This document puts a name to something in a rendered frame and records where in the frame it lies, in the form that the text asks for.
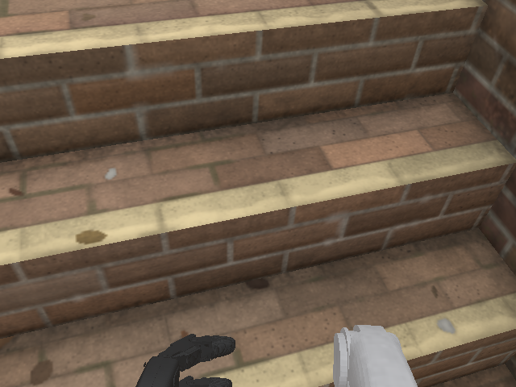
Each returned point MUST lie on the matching robot right thigh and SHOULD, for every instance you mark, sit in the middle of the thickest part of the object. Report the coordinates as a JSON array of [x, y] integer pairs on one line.
[[368, 356]]

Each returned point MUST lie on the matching left robot hand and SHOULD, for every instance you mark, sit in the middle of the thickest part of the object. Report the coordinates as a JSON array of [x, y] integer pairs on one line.
[[164, 370]]

